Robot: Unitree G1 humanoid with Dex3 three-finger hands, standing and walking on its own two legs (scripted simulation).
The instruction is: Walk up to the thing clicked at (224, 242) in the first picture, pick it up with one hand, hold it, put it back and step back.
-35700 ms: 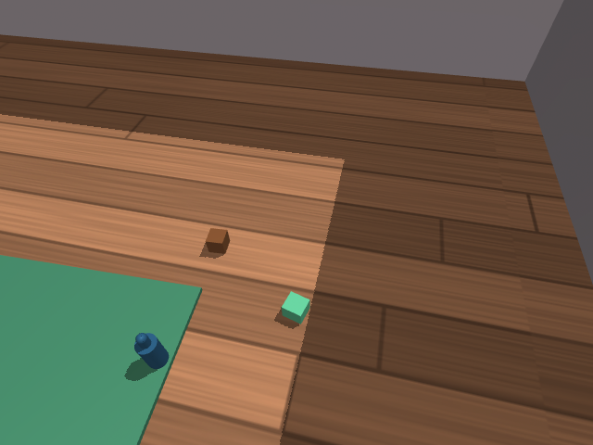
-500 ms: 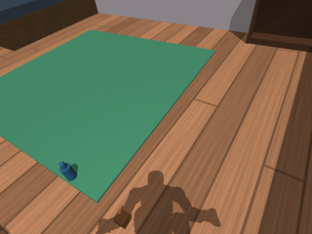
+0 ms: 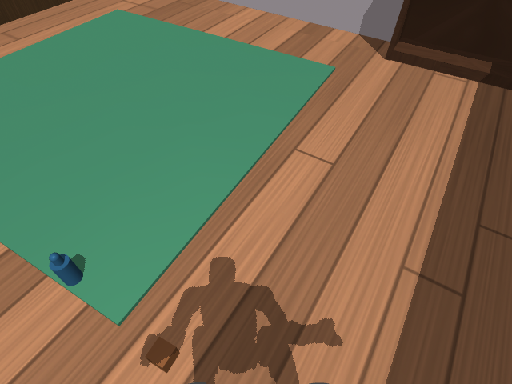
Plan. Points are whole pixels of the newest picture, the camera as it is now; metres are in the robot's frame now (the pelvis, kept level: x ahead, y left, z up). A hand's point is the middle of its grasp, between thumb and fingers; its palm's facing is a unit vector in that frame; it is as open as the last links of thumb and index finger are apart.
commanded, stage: walk up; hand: left
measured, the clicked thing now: (163, 354) +0.36 +0.32 -0.71
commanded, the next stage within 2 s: stand in 1.22 s
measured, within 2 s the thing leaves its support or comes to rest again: neither
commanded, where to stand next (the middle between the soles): +0.04 +0.02 m, yaw +2 degrees
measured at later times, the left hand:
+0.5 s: hand out of the picture +0.07 +0.29 -0.13, palm faces +0.02 -0.90 -0.44, open 7.4 cm
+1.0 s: hand out of the picture +0.13 +0.29 -0.13, palm faces -0.02 -0.91 -0.41, open 7.4 cm
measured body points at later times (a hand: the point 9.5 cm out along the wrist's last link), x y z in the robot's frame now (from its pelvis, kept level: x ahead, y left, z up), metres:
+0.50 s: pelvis +0.05 +0.00 +0.00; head +0.10 +0.00 +0.45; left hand +0.07 +0.33 -0.11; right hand +0.19 -0.29 -0.12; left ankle +0.10 +0.13 -0.71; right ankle +0.05 -0.14 -0.69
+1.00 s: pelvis +0.05 +0.01 +0.01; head +0.07 +0.01 +0.46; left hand +0.14 +0.33 -0.10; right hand +0.13 -0.29 -0.12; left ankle +0.08 +0.14 -0.71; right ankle +0.08 -0.13 -0.71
